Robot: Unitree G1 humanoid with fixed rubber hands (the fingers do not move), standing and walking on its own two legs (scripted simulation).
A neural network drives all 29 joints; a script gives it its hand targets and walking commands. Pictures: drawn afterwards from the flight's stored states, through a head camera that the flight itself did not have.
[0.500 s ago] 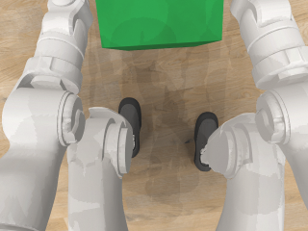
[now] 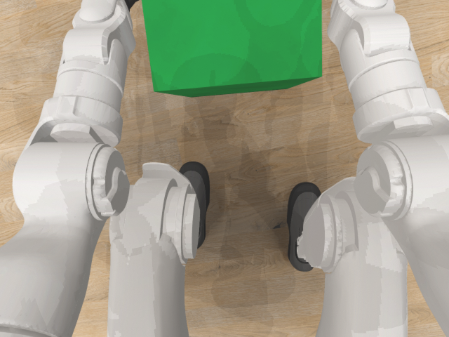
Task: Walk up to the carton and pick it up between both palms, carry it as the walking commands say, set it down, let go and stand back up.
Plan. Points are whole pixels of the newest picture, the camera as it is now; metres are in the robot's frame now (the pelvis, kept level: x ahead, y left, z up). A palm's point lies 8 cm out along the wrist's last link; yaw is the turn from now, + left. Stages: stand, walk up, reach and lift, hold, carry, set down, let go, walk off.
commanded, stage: reach and lift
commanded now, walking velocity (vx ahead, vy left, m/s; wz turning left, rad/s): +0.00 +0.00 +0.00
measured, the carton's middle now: (232, 20) +0.53 +0.07 -0.23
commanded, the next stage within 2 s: none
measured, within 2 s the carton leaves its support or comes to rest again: leaves its support in 0.26 s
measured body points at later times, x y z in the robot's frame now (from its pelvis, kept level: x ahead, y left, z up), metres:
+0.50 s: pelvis -0.01 +0.01 +0.02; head +0.36 +0.04 +0.26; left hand +0.53 +0.23 -0.14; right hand +0.58 -0.06 -0.12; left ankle +0.13 +0.14 -0.32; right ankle +0.10 -0.12 -0.32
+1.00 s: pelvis -0.02 +0.00 +0.06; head +0.35 +0.04 +0.30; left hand +0.54 +0.22 -0.08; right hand +0.58 -0.07 -0.07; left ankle +0.13 +0.14 -0.32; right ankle +0.10 -0.12 -0.32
